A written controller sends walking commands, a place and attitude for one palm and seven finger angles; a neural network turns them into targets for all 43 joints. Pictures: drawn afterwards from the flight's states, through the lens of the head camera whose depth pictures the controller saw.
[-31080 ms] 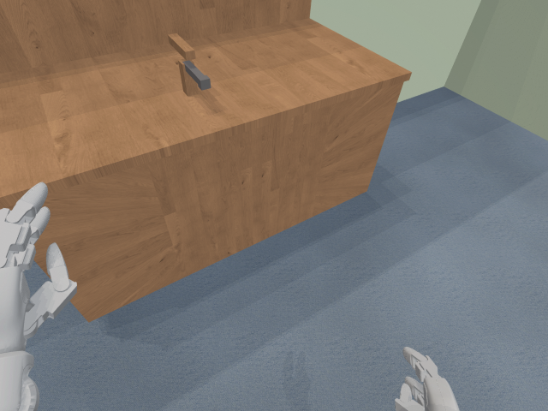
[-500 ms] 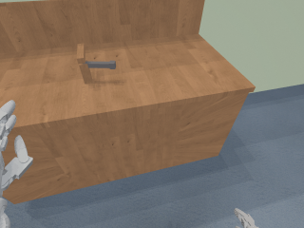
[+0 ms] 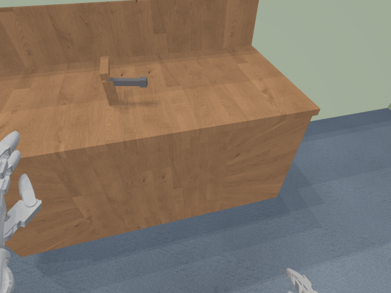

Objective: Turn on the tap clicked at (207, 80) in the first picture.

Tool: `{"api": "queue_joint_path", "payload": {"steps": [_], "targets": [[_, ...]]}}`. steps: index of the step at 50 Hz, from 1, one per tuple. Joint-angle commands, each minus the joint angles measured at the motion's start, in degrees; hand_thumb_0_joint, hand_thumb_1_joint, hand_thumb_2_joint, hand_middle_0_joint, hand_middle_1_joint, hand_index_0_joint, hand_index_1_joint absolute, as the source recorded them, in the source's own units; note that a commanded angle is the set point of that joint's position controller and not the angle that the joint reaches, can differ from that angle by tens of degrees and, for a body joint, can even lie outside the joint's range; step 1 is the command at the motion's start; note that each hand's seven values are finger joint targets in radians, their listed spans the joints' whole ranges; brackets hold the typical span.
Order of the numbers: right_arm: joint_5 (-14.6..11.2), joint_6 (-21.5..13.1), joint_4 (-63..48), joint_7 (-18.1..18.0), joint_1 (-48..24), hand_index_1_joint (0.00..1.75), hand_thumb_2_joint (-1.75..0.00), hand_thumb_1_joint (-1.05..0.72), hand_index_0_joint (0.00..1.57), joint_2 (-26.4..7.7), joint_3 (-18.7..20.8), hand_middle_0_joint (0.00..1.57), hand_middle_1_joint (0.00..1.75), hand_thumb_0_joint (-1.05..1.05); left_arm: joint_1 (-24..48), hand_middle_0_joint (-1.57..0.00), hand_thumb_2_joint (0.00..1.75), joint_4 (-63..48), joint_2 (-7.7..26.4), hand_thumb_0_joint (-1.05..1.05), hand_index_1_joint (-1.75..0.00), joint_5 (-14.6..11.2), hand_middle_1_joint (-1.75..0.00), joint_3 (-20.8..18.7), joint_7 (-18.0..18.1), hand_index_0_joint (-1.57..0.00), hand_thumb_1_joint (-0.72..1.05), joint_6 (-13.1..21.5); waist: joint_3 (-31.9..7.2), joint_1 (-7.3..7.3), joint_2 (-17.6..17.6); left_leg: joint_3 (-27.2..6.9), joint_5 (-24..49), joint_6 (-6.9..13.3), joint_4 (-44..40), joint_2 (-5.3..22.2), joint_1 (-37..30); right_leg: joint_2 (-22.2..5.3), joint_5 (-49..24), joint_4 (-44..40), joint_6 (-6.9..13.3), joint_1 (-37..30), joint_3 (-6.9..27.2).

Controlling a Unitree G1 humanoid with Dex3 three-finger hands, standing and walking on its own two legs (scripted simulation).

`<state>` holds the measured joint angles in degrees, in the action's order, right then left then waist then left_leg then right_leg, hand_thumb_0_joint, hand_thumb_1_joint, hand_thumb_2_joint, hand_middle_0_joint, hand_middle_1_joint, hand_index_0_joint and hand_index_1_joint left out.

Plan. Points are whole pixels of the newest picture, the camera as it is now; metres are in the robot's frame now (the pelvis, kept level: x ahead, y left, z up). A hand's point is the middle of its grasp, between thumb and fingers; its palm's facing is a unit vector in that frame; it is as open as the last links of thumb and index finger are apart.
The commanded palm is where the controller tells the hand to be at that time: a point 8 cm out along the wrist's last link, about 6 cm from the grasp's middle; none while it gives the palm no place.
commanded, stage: stand and check the lever's angle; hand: left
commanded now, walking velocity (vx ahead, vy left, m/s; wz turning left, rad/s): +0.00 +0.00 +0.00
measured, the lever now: (143, 82) +0.80 +0.23 +0.04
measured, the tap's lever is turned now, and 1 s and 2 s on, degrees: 75 75 75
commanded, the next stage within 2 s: stand and wait in 0.22 s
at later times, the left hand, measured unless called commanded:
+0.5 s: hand (70, 188) +0.25 +0.22 +0.15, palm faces +0.36 -0.85 -0.38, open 7.4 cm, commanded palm +0.19 +0.27 +0.18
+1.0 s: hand (52, 192) +0.24 +0.25 +0.16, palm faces +0.37 -0.86 -0.36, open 7.4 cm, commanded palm +0.18 +0.29 +0.18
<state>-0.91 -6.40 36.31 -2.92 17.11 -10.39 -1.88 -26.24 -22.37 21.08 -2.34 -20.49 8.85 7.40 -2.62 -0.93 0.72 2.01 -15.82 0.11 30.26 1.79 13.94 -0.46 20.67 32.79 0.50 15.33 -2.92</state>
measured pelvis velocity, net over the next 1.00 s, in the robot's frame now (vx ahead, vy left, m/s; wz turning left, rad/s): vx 0.02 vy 0.01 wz -0.02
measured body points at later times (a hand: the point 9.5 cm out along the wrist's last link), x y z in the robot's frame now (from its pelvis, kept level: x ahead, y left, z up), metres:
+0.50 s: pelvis +0.03 -0.01 +0.00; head +0.05 -0.01 +0.45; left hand +0.22 +0.27 +0.18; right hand +0.21 -0.24 -0.07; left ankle +0.04 +0.12 -0.73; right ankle +0.01 -0.11 -0.73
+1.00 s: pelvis +0.02 +0.01 +0.01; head +0.03 +0.01 +0.46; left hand +0.21 +0.29 +0.18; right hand +0.19 -0.23 -0.07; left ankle +0.04 +0.12 -0.73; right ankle +0.01 -0.11 -0.73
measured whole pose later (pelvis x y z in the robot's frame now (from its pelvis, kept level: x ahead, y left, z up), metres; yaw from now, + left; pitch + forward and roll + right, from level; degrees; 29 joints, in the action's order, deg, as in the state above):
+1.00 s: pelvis +0.02 +0.01 +0.01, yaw -1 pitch -1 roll -1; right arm -0.2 -4.2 34.6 -4.2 10.5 -11.8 -0.4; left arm -27.1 -25.7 19.5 -3.2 -17.3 8.7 7.7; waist 1.4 0.2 0.7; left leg 2.0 -12.0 0.8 25.1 1.0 12.3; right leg 0.7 12.2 22.0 0.3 9.0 -1.7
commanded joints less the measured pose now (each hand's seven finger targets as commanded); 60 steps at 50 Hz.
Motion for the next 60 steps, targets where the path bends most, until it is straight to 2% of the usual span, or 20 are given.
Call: {"api": "queue_joint_path", "payload": {"steps": [1,2,3,4,6,8,9,10,11,12,14,16,20,26,28,40,46,50,56,60], "targets": [[-0.14,-2.40,-9.31,-0.15,-9.45,0.30,-0.90,-0.90,0.20,-7.96,4.22,0.20,0.30,0.00,5.84,-0.20,0.90,-13.53,8.68,0.00,-0.30,0.94,-0.30,-1.85,-0.46,-0.20,0.90,3.51,-0.25,0.54,-14.04,-0.26,-9.38,1.79,20.54,-1.19,18.12,-16.67,-6.57,-20.75,8.43,-12.20,26.16],[-0.22,-2.83,-9.71,-0.15,-10.95,0.30,-0.90,-0.90,0.20,-7.15,3.93,0.20,0.30,0.00,10.52,-0.20,0.90,-18.62,10.34,0.00,-0.30,0.11,-0.30,-3.01,-0.19,-0.20,0.90,4.59,-0.42,0.82,-12.45,-0.60,-9.27,0.80,27.15,-0.35,20.21,-19.73,-17.90,-19.77,10.93,-13.52,27.19],[-0.42,-3.64,-8.09,0.02,-8.44,0.30,-0.90,-0.90,0.20,-8.26,5.18,0.20,0.30,0.00,10.62,-0.20,0.90,-18.17,9.92,0.00,-0.30,0.09,-0.30,-3.38,-0.22,-0.20,0.90,5.31,-4.09,0.31,-10.59,-3.60,-9.22,0.67,27.51,0.67,15.80,-18.55,-17.08,-17.90,10.68,-12.02,23.05],[-0.43,-3.81,-8.50,-0.04,-8.77,0.30,-0.90,-0.90,0.20,-8.59,5.28,0.20,0.30,0.00,9.14,-0.20,0.90,-19.20,10.89,0.00,-0.30,0.10,-0.30,-4.21,0.08,-0.20,0.90,5.31,-3.16,0.49,-9.86,-4.08,-8.57,0.98,24.10,1.39,13.42,-17.89,-18.61,-16.23,10.82,-9.76,21.56],[-0.04,-2.99,-9.01,-0.41,-10.88,0.30,-0.90,-0.90,0.20,-7.09,4.33,0.20,0.30,0.00,6.67,-0.20,0.90,-22.35,13.12,0.00,-0.30,0.21,-0.30,-7.39,0.86,-0.20,0.90,5.44,-2.63,0.41,-4.49,-2.85,-5.11,1.47,11.18,2.46,5.03,-15.40,-20.12,-12.93,9.18,-4.88,14.86],[0.47,-2.48,-8.83,-1.05,-10.92,0.30,-0.90,-0.90,0.20,-6.77,3.74,0.20,0.30,0.00,4.20,-0.20,0.90,-22.82,10.68,0.00,-0.30,-0.29,-0.30,-6.57,1.63,-0.20,0.90,5.82,-3.35,-0.13,2.08,-0.59,4.16,1.09,-2.52,0.32,-4.34,-9.67,-11.21,-8.13,5.50,-2.54,8.38],[0.65,-2.48,-9.22,-1.38,-11.74,0.30,-0.90,-0.90,0.20,-7.82,4.14,0.20,0.30,0.00,3.64,-0.20,0.90,-22.61,9.85,0.00,-0.30,-0.62,-0.30,-6.40,1.94,-0.20,0.90,5.91,-2.26,0.41,8.01,-5.84,5.43,2.04,-7.87,3.01,-6.03,-5.81,-8.23,-4.31,3.49,-0.61,6.86],[0.57,-2.40,-9.81,-1.52,-12.04,0.30,-0.90,-0.90,0.20,-9.10,4.63,0.20,0.30,0.00,3.24,-0.20,0.90,-22.07,9.29,0.00,-0.30,-0.76,-0.30,-6.32,2.14,-0.20,0.90,5.96,-1.19,1.22,13.36,-14.13,5.67,4.26,-10.83,8.55,-6.13,-1.89,-4.85,-1.61,1.12,2.42,4.35],[-0.05,-2.37,-10.46,-1.58,-11.49,0.30,-0.90,-0.90,0.20,-9.27,4.71,0.20,0.30,0.00,2.30,-0.20,0.90,-20.46,8.84,0.00,-0.30,-0.66,-0.30,-5.72,2.14,-0.20,0.90,5.66,-0.52,1.20,14.50,-18.85,3.91,5.88,-13.57,11.89,-5.06,0.05,-1.70,0.60,-0.33,3.25,2.36],[-0.61,-2.57,-10.49,-1.42,-11.00,0.30,-0.90,-0.90,0.20,-9.35,4.84,0.20,0.30,0.00,2.51,-0.20,0.90,-20.08,9.04,0.00,-0.30,-0.85,-0.30,-6.22,1.97,-0.20,0.90,5.67,-1.15,1.72,9.93,-17.61,4.89,5.91,-12.70,11.20,-3.30,1.22,-0.42,-1.48,-0.99,0.48,2.81],[-0.25,-2.72,-9.51,-1.37,-11.05,0.30,-0.90,-0.90,0.20,-8.20,4.32,0.20,0.30,0.00,1.78,-0.20,0.90,-15.94,8.54,0.00,-0.30,-0.15,-0.30,-6.17,1.36,-0.20,0.90,5.04,-0.93,0.97,7.27,-10.70,14.45,4.16,-8.07,7.14,-2.27,0.02,-10.33,-6.67,-0.50,-3.96,2.12],[-0.45,-2.81,-9.72,-0.98,-11.38,0.30,-0.90,-0.90,0.20,-8.40,4.69,0.20,0.30,0.00,1.37,-0.20,0.90,-14.30,6.47,0.00,-0.30,-0.17,-0.30,-4.07,0.76,-0.20,0.90,4.99,-2.54,0.40,2.46,-7.34,18.83,2.48,-4.43,4.76,-2.24,-2.10,-20.32,-8.11,0.39,-7.46,4.82],[-0.24,-2.00,-10.12,-0.59,-10.94,0.30,-0.90,-0.90,0.20,-8.52,4.96,0.20,0.30,0.00,0.22,-0.20,0.90,-14.25,6.84,0.00,-0.30,-0.79,-0.30,-3.46,0.40,-0.20,0.90,4.62,-5.34,0.17,-3.27,-3.83,17.95,1.16,-1.22,2.88,-2.83,-5.89,-29.13,-10.17,1.36,-10.01,8.55],[0.19,-1.14,-11.19,-1.26,-12.82,0.30,-0.90,-0.90,0.20,-8.19,4.41,0.20,0.30,0.00,2.40,-0.20,0.90,-19.02,10.60,0.00,-0.30,-0.90,-0.30,-6.19,1.04,-0.20,0.90,4.64,-4.94,0.81,1.53,-4.14,19.30,1.30,-3.58,2.74,-4.93,-5.47,-27.24,-10.75,1.34,-8.91,7.79],[0.16,-0.95,-11.29,-1.40,-12.68,0.30,-0.90,-0.90,0.20,-7.99,4.30,0.20,0.30,0.00,2.54,-0.20,0.90,-19.56,9.86,0.00,-0.30,-0.91,-0.30,-5.61,1.27,-0.20,0.90,4.70,-5.04,1.05,2.82,-4.41,20.66,1.34,-4.11,3.01,-5.71,-4.68,-26.42,-10.79,1.22,-8.97,7.29],[0.29,-0.44,-11.10,-1.55,-12.82,0.30,-0.90,-0.90,0.20,-8.60,4.38,0.20,0.30,0.00,1.78,-0.20,0.90,-14.70,7.38,0.00,-0.30,-1.00,-0.30,-3.15,1.05,-0.20,0.90,3.59,-3.60,1.09,0.28,-5.12,13.36,1.35,-7.15,2.94,-5.29,-3.21,-18.30,-14.17,0.67,-6.94,6.96],[0.64,-0.87,-11.41,-1.91,-13.78,0.30,-0.90,-0.90,0.20,-8.79,4.21,0.20,0.30,0.00,3.83,-0.20,0.90,-17.29,9.56,0.00,-0.30,-0.69,-0.30,-4.38,1.31,-0.20,0.90,4.13,-3.16,1.32,3.67,-6.01,11.90,1.33,-9.32,2.75,-4.63,-2.55,-15.98,-13.95,0.66,-7.00,5.83],[0.71,-0.98,-11.11,-1.86,-13.23,0.30,-0.90,-0.90,0.20,-8.38,4.09,0.20,0.30,0.00,3.11,-0.20,0.90,-16.31,8.47,0.00,-0.30,-0.74,-0.30,-3.91,1.41,-0.20,0.90,4.22,-2.67,1.40,2.01,-5.56,8.47,1.31,-9.40,2.33,-4.05,-2.41,-14.79,-15.20,0.69,-6.85,6.44],[0.81,-1.30,-10.92,-1.86,-13.31,0.30,-0.90,-0.90,0.20,-8.75,4.19,0.20,0.30,0.00,3.64,-0.20,0.90,-15.69,7.49,0.00,-0.30,-0.44,-0.30,-2.88,1.21,-0.20,0.90,4.42,-2.15,1.22,4.40,-6.37,5.72,1.00,-11.54,2.66,-3.87,-1.58,-12.85,-14.99,0.59,-6.44,5.53],[0.81,-1.17,-10.81,-1.95,-13.24,0.30,-0.90,-0.90,0.20,-8.51,4.08,0.20,0.30,0.00,3.64,-0.20,0.90,-14.30,7.43,0.00,-0.30,-0.33,-0.30,-3.00,1.32,-0.20,0.90,4.36,-1.78,1.43,1.47,-6.35,3.81,1.18,-11.98,2.62,-2.90,-1.28,-12.40,-15.54,0.32,-6.64,5.55]]}}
